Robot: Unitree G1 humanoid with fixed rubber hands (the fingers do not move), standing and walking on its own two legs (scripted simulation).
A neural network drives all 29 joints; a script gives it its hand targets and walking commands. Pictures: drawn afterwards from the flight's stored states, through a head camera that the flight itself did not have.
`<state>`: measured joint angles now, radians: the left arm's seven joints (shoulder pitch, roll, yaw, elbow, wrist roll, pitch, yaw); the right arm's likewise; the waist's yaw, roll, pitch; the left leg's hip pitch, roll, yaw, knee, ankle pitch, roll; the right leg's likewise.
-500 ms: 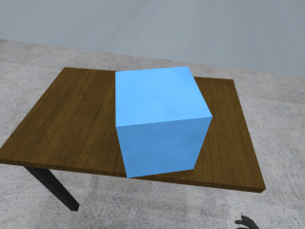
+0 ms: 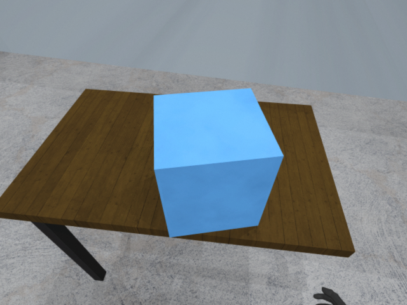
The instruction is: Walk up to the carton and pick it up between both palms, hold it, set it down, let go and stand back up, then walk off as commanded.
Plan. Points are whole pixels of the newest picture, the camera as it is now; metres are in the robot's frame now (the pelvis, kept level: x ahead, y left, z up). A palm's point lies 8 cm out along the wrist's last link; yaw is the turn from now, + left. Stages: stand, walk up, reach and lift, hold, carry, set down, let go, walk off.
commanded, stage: stand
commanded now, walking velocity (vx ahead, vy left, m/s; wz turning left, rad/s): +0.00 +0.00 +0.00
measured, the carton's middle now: (209, 164) +0.40 -0.01 +0.05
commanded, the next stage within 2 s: walk up in 0.48 s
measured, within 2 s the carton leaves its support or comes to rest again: neither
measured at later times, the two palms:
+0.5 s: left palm out of the picture +0.06 +0.26 -0.12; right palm out of the picture +0.11 -0.27 -0.10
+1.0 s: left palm out of the picture +0.07 +0.26 -0.12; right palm out of the picture +0.10 -0.28 -0.10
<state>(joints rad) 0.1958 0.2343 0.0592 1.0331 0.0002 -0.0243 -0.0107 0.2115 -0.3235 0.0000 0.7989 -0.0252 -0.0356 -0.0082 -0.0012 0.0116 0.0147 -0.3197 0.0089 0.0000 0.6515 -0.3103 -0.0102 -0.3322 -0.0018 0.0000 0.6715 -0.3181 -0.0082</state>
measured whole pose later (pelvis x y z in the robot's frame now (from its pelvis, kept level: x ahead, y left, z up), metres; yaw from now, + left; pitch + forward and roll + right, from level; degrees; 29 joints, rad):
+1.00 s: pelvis -0.01 +0.00 +0.00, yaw +0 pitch -2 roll +0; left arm 0.20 0.24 0.06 0.96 0.00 -0.02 0.00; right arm 0.21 -0.32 0.00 0.81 -0.03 -0.02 -0.01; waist 0.00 0.01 0.02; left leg -0.32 0.01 0.00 0.64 -0.29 -0.01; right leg -0.33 0.00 0.00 0.66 -0.30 -0.01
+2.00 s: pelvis -0.01 +0.00 +0.00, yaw +0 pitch -2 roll +0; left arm 0.20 0.25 0.06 0.92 0.00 -0.02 0.00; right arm 0.21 -0.33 0.00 0.81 -0.03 -0.01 0.00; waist 0.00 0.00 0.06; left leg -0.32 0.01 0.00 0.64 -0.29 -0.01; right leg -0.33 0.00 0.00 0.66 -0.29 -0.01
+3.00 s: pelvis +0.00 +0.00 +0.00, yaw +0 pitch -1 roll +0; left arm 0.20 0.26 0.06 0.91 0.00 -0.02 -0.01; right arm 0.21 -0.33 0.00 0.81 -0.03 -0.01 0.00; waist 0.00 0.00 0.07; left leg -0.32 0.01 0.00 0.64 -0.30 -0.01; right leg -0.33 0.00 0.00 0.66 -0.30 -0.01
